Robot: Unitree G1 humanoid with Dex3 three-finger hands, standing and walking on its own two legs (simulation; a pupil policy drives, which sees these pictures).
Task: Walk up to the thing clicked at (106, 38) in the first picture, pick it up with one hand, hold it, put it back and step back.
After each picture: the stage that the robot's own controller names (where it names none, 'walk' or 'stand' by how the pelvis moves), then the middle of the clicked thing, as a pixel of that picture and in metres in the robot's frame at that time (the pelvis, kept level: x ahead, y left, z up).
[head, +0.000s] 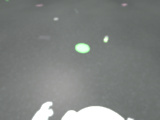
stand; (106, 38) +1.83 -0.35 -0.72
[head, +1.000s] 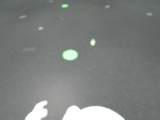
walk; (92, 42) +1.73 +0.07 -0.70
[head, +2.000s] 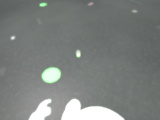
walk; (78, 53) +1.18 +0.31 -0.72
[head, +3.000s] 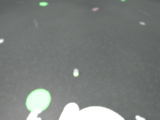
walk; (75, 72) +0.73 +0.22 -0.69
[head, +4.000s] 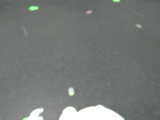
walk; (71, 91) +0.43 +0.21 -0.71
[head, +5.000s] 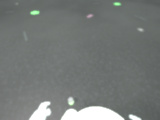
stand; (70, 101) +0.32 +0.21 -0.72
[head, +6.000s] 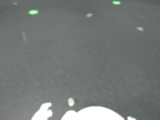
stand; (71, 101) +0.30 +0.21 -0.72
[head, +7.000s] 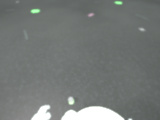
stand; (71, 100) +0.32 +0.21 -0.73
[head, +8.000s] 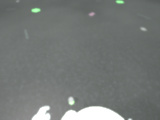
stand; (71, 100) +0.31 +0.21 -0.73
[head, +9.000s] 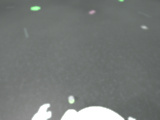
go down; (71, 99) +0.31 +0.20 -0.72
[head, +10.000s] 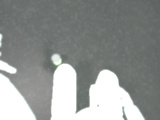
go down; (56, 59) +0.38 +0.27 -0.29
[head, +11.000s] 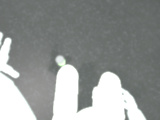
close in; (60, 61) +0.38 +0.27 -0.29
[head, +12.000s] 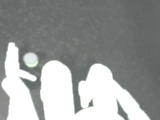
close in; (31, 60) +0.33 +0.30 -0.21
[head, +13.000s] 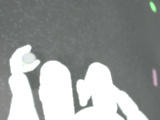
close; (28, 60) +0.34 +0.30 -0.21
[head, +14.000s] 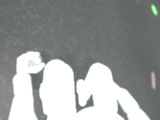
lift; (34, 61) +0.32 +0.28 -0.21
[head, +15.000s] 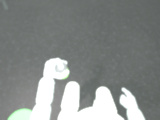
lift; (62, 70) +0.32 +0.19 -0.01
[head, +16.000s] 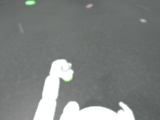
hold; (66, 72) +0.33 +0.17 +0.01
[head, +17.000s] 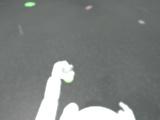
hold; (67, 73) +0.32 +0.17 -0.01
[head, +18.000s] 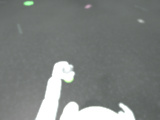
hold; (68, 73) +0.33 +0.16 -0.01
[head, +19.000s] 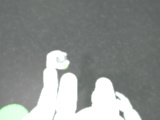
crouch; (62, 61) +0.38 +0.20 -0.10
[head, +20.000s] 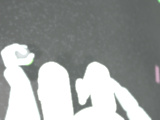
lower; (24, 56) +0.37 +0.31 -0.22
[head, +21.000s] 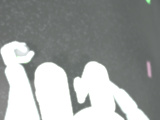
lower; (23, 54) +0.39 +0.30 -0.21
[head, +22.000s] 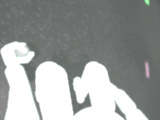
lower; (23, 54) +0.38 +0.31 -0.22
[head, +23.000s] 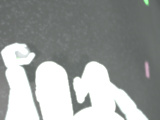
lower; (23, 55) +0.37 +0.31 -0.22
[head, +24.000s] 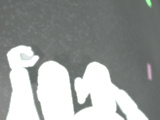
loosen; (27, 57) +0.36 +0.30 -0.22
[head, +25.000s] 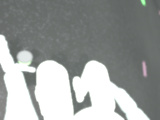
withdraw; (25, 58) +0.36 +0.29 -0.22
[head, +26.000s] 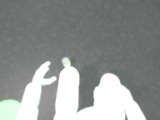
walk; (66, 62) +0.40 +0.24 -0.33
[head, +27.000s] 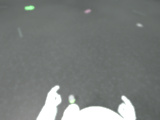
stand; (71, 99) +0.32 +0.18 -0.66
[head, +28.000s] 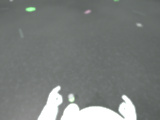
stand; (71, 97) +0.34 +0.20 -0.67
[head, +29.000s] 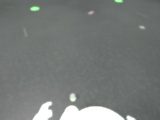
stand; (72, 97) +0.34 +0.19 -0.70
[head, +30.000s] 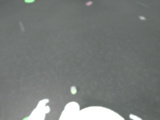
walk; (73, 90) +0.38 +0.18 -0.71
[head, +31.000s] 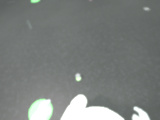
walk; (78, 77) +0.56 +0.22 -0.70
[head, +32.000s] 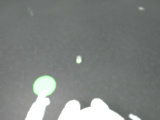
walk; (78, 59) +0.87 +0.17 -0.70
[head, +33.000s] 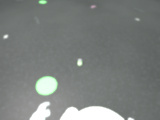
stand; (79, 62) +0.97 +0.18 -0.71
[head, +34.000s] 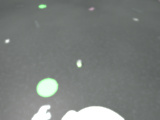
stand; (79, 63) +0.98 +0.20 -0.73
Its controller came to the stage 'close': yes
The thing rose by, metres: 0.70
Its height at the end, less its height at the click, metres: +0.00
